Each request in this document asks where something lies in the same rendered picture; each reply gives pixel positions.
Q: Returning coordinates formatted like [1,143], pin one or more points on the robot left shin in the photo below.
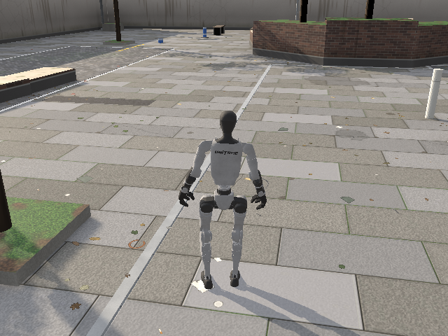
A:
[205,249]

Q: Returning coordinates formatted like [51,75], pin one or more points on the robot right hand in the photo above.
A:
[257,199]

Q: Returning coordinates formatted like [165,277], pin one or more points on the robot left hand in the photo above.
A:
[186,196]

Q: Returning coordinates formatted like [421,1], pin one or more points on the left robot upper arm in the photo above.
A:
[203,147]

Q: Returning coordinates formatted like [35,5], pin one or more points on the robot left forearm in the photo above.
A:
[189,180]

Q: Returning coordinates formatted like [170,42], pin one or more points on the right robot thigh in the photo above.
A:
[239,213]

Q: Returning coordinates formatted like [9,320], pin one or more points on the right robot upper arm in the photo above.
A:
[248,149]

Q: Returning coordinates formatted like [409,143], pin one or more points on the robot right forearm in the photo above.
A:
[258,184]

